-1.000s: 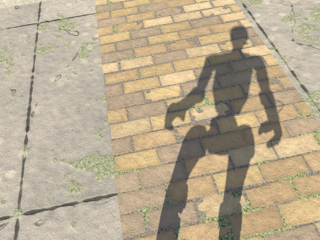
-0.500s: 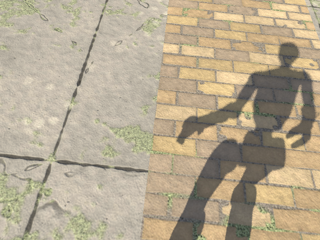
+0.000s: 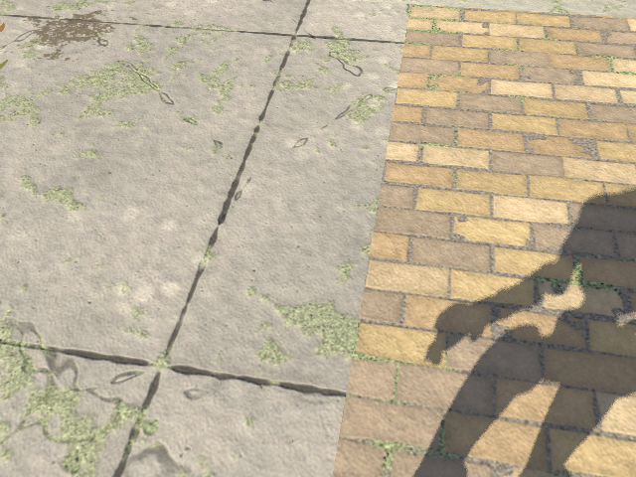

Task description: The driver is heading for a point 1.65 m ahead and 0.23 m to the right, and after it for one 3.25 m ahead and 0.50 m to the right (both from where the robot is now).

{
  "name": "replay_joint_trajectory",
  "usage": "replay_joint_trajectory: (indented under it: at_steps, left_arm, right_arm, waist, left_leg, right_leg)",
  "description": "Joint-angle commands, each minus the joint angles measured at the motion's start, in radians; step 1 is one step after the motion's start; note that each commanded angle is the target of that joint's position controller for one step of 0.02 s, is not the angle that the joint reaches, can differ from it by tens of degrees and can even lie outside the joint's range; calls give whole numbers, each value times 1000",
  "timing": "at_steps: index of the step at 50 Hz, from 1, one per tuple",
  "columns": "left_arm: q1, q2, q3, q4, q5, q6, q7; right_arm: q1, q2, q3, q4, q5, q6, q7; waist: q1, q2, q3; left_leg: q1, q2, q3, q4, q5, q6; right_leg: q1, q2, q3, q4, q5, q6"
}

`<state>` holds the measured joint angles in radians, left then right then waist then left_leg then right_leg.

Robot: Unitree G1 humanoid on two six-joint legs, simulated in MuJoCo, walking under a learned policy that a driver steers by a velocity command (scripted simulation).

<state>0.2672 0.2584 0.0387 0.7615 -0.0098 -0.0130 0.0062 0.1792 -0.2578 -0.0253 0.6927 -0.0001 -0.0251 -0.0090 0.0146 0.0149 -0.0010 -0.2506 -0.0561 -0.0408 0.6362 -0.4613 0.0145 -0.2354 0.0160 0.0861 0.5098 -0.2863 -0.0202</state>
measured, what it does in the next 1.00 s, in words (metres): walks ahead: right foot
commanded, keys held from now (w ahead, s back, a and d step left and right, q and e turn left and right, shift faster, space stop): w+e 0.48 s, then w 0.02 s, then w+q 0.50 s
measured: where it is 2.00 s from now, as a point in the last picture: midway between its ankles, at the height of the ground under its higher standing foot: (439, 371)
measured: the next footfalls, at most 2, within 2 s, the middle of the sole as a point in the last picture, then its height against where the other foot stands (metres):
right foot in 0.50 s outside the picture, level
left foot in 1.06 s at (394, 407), level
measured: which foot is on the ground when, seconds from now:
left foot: down 0.00-0.50, up 0.52-1.00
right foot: down 0.00-0.10, up 0.12-0.48, down 0.50-1.00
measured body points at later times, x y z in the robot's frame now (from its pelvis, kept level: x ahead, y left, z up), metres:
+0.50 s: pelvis +0.19 -0.07 -0.03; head +0.23 -0.09 +0.42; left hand +0.50 +0.07 -0.09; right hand +0.08 -0.35 -0.15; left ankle +0.01 +0.12 -0.73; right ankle +0.29 -0.20 -0.74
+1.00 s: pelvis +0.45 -0.17 -0.01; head +0.48 -0.17 +0.44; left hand +0.55 +0.11 -0.13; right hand +0.60 -0.43 -0.11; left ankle +0.65 -0.08 -0.71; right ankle +0.29 -0.20 -0.74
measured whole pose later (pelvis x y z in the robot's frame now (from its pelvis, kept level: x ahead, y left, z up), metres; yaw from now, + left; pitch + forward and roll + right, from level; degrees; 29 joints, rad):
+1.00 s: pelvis +0.45 -0.17 -0.01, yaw -10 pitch +2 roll -2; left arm 0.31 0.28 0.05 0.81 0.00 -0.06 0.01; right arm 0.15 -0.26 -0.03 0.68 0.02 -0.06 0.06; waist 0.07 0.04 0.02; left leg -0.63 0.05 0.01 0.61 0.01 0.04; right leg 0.11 0.08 -0.18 0.22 -0.37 -0.06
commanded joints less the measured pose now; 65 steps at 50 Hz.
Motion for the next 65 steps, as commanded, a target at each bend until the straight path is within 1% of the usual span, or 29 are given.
replay_joint_trajectory:
  at_steps: [1,4,6,7,8,12,17,20,22,24,25,26,27,28,30,33,36,42,47,50,52,53,54,55,56,57,58,60,65]
  left_arm:
    - [-39,211,56,-71,-17,-14,17]
    - [-118,159,45,-125,-18,-1,25]
    - [-171,69,18,-207,-28,-20,16]
    - [-153,123,33,-207,-33,-30,12]
    - [-121,138,40,-186,-38,-33,4]
    - [-137,98,30,-182,-25,-39,-29]
    - [-263,45,-1,-242,-17,-47,-66]
    - [-299,72,5,-263,-21,-46,-80]
    - [-253,119,28,-263,-16,-39,-80]
    - [4,203,79,-202,-20,-25,-66]
    - [162,247,103,-167,-22,-9,-43]
    - [121,354,104,-174,-14,-18,-32]
    - [168,257,83,-193,-9,-28,-34]
    - [114,219,68,-172,0,-42,-41]
    - [-15,162,48,-162,5,-60,-41]
    - [-67,123,39,-139,21,-91,-43]
    - [-45,131,44,-92,23,-110,-39]
    - [-14,152,44,-49,20,-107,-13]
    - [67,179,53,4,8,-68,0]
    - [53,212,60,1,7,-37,16]
    - [35,239,65,-8,8,-22,30]
    - [9,236,61,-18,3,-22,33]
    - [39,173,36,-40,25,-40,31]
    - [124,72,1,-85,30,-75,5]
    - [18,181,22,-93,3,-110,-16]
    - [-63,197,24,-130,-25,-123,-24]
    - [-80,176,19,-135,-8,-125,-18]
    - [-61,181,28,-129,22,-100,-8]
    - [-60,109,1,-124,27,-60,11]
  right_arm:
    - [-63,-101,-44,-92,15,-62,14]
    - [83,-117,-66,-32,12,-75,17]
    - [248,-241,-101,3,-5,-69,11]
    - [217,-201,-92,0,-7,-72,9]
    - [195,-148,-78,-6,-2,-75,2]
    - [160,-133,-70,-3,-9,-70,-2]
    - [158,-189,-76,26,2,-63,-8]
    - [187,-229,-84,53,17,-59,-6]
    - [186,-256,-90,60,22,-52,-9]
    - [177,-262,-90,53,26,-42,-17]
    - [191,-224,-73,35,12,-51,-19]
    - [349,-54,-18,-8,-20,-70,3]
    - [258,-166,-35,9,23,-96,15]
    - [131,-210,-51,-31,64,-100,14]
    - [101,-184,-43,-24,37,-96,-2]
    - [200,-152,-44,25,31,-47,1]
    - [144,-126,-42,18,25,-25,-3]
    - [-10,-85,-32,-21,23,-50,25]
    - [-141,-61,-18,-97,22,-56,65]
    - [-129,-82,-28,-131,20,-51,82]
    - [13,-142,-58,-117,21,-41,77]
    - [168,-194,-87,-90,23,-39,64]
    - [293,-277,-110,-69,23,-26,41]
    - [251,-326,-115,-95,18,-37,41]
    - [257,-236,-93,-106,8,-39,40]
    - [197,-200,-81,-115,0,-42,37]
    - [131,-192,-79,-123,6,-43,38]
    - [51,-164,-67,-141,6,-37,27]
    - [22,-215,-85,-111,11,-11,-6]
  waist:
    - [-24,-213,61]
    - [-98,-141,-38]
    - [-145,184,-16]
    - [-115,158,65]
    - [-94,105,93]
    - [-82,66,94]
    - [-108,65,114]
    - [-97,76,111]
    - [-44,105,49]
    - [110,96,-105]
    - [183,25,-175]
    - [19,-279,-331]
    - [123,-144,-458]
    - [123,-101,-255]
    - [32,-34,-79]
    - [-44,-82,-50]
    - [-33,-58,25]
    - [31,-48,65]
    - [83,-28,102]
    - [42,-70,44]
    - [-48,-112,-60]
    - [-141,-86,-138]
    - [-171,55,-244]
    - [-64,266,-358]
    - [-142,113,-374]
    - [-124,53,-227]
    - [-71,-66,-125]
    - [-9,-55,-51]
    - [11,37,-79]
  left_leg:
    - [-86,21,-8,-90,-11,26]
    - [289,64,-4,-261,245,33]
    - [452,391,-473,-436,-124,185]
    - [405,471,-551,-455,-145,248]
    - [408,439,-479,-453,-101,236]
    - [367,329,-147,-467,359,157]
    - [213,273,79,-488,491,133]
    - [233,304,133,-463,636,114]
    - [288,316,181,-333,1005,90]
    - [203,289,228,10,1174,49]
    - [-44,256,214,291,875,14]
    - [-414,82,126,683,-136,-32]
    - [-462,70,-71,789,-113,-20]
    - [-536,108,-53,788,-18,-6]
    - [-451,195,-38,647,138,2]
    - [-313,230,-48,578,223,-13]
    - [-389,214,-70,481,325,-36]
    - [-412,156,-26,121,633,-27]
    - [-529,136,31,-15,532,12]
    - [-439,66,120,-31,368,58]
    - [-228,-2,153,-25,285,108]
    - [17,-20,126,-115,360,152]
    - [335,160,-141,-113,433,223]
    - [656,402,-746,-221,325,451]
    - [661,389,-729,-286,361,414]
    - [530,360,-549,-284,529,367]
    - [369,312,-428,-283,722,333]
    - [164,251,-309,-315,872,302]
    - [-36,135,-149,-287,1013,243]
  right_leg:
    - [0,-209,395,-299,-324,-179]
    - [-179,-91,267,-155,-185,-103]
    - [-537,43,48,285,-243,-13]
    - [-640,-33,66,460,-271,-9]
    - [-683,-58,82,544,-207,-14]
    - [-681,-95,30,583,5,6]
    - [-492,-97,-90,296,209,39]
    - [-383,-62,-147,181,210,-5]
    - [-269,1,-188,151,156,-57]
    - [96,75,-202,99,180,-130]
    - [395,4,-54,98,177,-169]
    - [699,-321,552,-4,-4,-348]
    - [674,-390,768,-188,-194,-372]
    - [528,-360,604,-224,-160,-310]
    - [209,-286,345,-240,69,-252]
    - [33,-230,161,-327,211,-244]
    - [6,-212,25,-373,312,-218]
    - [114,-180,-144,-398,408,-126]
    - [347,-252,-179,-325,575,-120]
    - [411,-266,-214,-175,972,-109]
    - [388,-259,-235,56,1219,-94]
    - [273,-226,-258,274,1135,-67]
    - [10,-154,-262,588,636,-35]
    - [-423,85,-110,938,-278,26]
    - [-520,28,61,983,-258,12]
    - [-540,-16,53,926,-188,5]
    - [-514,-52,29,836,-153,13]
    - [-414,-87,9,721,-114,47]
    - [-265,-26,-56,369,57,127]
Velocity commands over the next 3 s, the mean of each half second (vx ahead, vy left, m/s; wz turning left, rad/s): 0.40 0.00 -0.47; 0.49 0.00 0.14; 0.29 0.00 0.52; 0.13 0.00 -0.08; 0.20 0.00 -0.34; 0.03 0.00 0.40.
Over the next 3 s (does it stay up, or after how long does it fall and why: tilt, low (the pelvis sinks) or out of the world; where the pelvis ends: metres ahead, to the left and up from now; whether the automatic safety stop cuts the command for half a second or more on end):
stays up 0.95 -0.29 0.00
